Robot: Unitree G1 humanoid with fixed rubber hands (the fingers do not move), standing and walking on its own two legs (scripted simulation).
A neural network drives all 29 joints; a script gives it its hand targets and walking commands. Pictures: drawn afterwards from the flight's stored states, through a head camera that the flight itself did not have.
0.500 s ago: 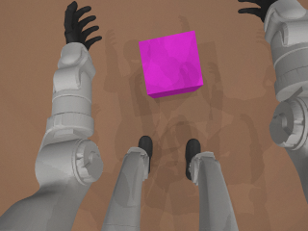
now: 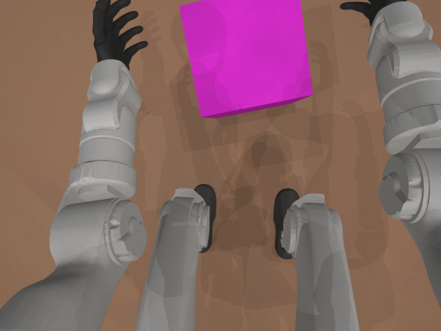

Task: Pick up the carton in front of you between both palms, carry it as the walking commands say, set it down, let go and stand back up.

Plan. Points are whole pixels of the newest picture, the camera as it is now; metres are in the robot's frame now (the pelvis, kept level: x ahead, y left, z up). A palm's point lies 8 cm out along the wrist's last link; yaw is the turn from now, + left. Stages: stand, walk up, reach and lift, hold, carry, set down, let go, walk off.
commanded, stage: reach and lift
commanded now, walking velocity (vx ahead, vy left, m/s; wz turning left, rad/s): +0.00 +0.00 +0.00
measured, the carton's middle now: (246, 64) +0.53 +0.00 -0.40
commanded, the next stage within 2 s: none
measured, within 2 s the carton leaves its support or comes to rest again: leaves its support in 1.30 s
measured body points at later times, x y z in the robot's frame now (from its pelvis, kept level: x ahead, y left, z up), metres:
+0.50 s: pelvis -0.04 +0.00 -0.14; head +0.35 -0.02 +0.06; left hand +0.52 +0.18 -0.34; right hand +0.57 -0.18 -0.34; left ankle +0.08 +0.13 -0.49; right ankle +0.07 -0.12 -0.49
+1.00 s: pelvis -0.04 +0.00 -0.15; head +0.35 -0.02 +0.07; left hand +0.52 +0.15 -0.33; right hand +0.56 -0.15 -0.33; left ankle +0.08 +0.13 -0.49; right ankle +0.07 -0.12 -0.49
